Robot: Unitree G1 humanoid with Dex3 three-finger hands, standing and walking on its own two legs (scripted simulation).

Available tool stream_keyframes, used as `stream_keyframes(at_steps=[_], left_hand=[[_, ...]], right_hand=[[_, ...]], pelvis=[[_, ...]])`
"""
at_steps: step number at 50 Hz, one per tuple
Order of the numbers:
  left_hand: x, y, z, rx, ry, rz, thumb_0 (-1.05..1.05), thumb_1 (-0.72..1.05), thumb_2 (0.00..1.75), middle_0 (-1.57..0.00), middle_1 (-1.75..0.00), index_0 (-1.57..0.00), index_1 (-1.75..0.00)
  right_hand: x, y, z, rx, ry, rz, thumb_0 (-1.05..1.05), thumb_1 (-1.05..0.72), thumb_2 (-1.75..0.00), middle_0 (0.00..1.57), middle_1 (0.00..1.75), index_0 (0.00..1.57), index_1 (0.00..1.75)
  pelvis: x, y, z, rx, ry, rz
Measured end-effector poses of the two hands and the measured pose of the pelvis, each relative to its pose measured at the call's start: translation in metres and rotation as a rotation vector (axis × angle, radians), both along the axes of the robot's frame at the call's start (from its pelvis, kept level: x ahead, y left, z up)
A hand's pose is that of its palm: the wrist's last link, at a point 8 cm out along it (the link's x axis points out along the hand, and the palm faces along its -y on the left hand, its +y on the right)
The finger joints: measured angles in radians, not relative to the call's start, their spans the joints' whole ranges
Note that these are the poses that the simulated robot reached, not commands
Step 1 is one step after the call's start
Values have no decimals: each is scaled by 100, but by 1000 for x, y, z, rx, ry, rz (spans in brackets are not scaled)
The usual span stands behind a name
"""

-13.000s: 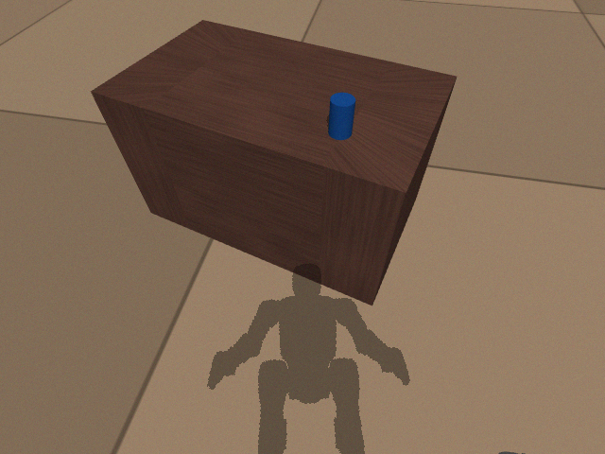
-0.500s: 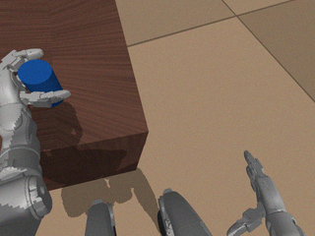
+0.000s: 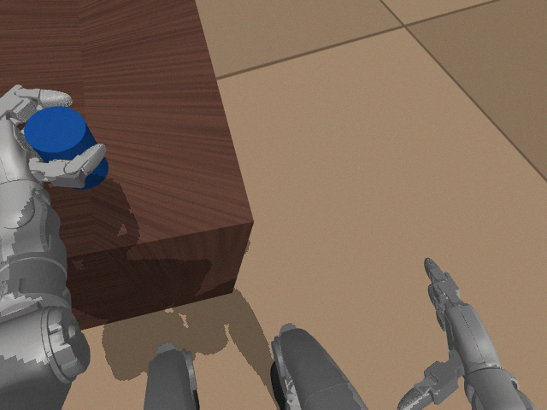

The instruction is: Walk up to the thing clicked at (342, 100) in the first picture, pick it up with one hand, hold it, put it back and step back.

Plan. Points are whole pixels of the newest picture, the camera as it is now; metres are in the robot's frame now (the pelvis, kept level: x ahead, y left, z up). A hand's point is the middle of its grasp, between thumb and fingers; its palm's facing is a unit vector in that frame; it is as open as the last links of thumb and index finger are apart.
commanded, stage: settle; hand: left
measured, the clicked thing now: (71, 151) +0.50 +0.19 +0.00
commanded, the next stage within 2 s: lift in 0.72 s
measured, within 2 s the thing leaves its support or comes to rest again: leaves its support in 0.42 s
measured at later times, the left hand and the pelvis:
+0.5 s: hand (55, 144) +0.49 +0.20 +0.04, palm faces +0.15 -0.99 -0.02, open 9.7 cm; pelvis +0.01 +0.00 +0.02, yaw +1 degrees
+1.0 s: hand (52, 127) +0.49 +0.19 +0.07, palm faces +0.13 -0.99 -0.02, open 9.8 cm; pelvis +0.01 +0.00 +0.03, yaw +0 degrees
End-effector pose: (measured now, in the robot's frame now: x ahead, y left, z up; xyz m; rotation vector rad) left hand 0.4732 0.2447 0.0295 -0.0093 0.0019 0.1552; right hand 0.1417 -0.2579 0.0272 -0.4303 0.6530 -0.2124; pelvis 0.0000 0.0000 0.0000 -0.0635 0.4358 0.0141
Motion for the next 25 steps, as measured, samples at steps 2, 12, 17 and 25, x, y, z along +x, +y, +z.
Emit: stream_keyframes(at_steps=[2, 12, 17, 25], left_hand=[[-2, -1, 0, 4, 12, -3, 0, -39, 112, -74, -105, -79, -106], [-14, -1, 2, 10, 81, -2, 0, -42, 117, -73, -109, -77, -110], [-16, 0, 4, 12, 97, -8, 0, -43, 118, -73, -110, -77, -111], [-14, 6, 15, 19, 83, 0, 0, -44, 120, -72, -112, -76, -113]], right_hand=[[-2, 0, 2, -1, 0, -7, -1, 50, -6, 6, 5, 5, 5], [8, 1, 8, 5, -20, -14, -1, 50, -6, 6, 5, 5, 5], [15, 5, 8, 15, -21, -9, -1, 49, -6, 6, 5, 5, 5], [19, 6, 6, 26, 5, -12, -1, 50, -6, 6, 5, 5, 5]], pelvis=[[0, 0, 2, 0, -5, 0], [3, 1, 12, 2, -35, 2], [6, 2, 17, 4, -48, 6], [10, 3, 22, 5, -59, 9]])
